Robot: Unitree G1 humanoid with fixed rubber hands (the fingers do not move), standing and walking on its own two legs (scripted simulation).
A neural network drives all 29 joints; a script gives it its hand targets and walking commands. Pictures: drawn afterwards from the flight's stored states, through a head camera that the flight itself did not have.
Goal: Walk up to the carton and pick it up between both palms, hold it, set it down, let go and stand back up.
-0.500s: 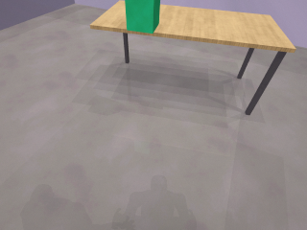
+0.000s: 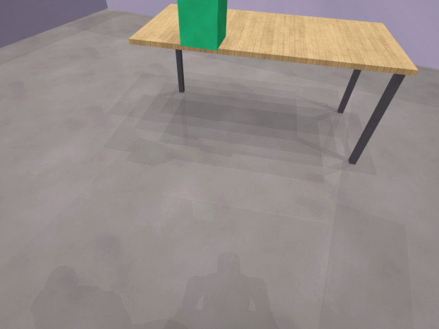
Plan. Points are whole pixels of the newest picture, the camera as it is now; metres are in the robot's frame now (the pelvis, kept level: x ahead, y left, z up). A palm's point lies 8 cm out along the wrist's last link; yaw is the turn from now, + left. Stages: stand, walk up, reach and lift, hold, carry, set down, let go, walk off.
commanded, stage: stand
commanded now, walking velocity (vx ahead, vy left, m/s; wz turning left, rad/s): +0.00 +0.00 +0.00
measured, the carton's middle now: (203, 16) +1.55 +0.12 +0.04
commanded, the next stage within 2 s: walk up in 0.22 s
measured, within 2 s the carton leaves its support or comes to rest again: neither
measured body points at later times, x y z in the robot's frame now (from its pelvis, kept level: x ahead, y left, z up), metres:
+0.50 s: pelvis +0.00 +0.00 +0.01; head -0.02 +0.00 +0.46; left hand -0.03 +0.21 -0.15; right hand -0.02 -0.22 -0.15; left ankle +0.00 +0.11 -0.71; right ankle +0.01 -0.12 -0.73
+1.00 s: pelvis +0.10 +0.10 +0.00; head +0.07 +0.11 +0.45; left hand +0.20 +0.35 -0.13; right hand +0.00 -0.13 -0.14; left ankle +0.06 +0.18 -0.74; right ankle +0.22 -0.05 -0.66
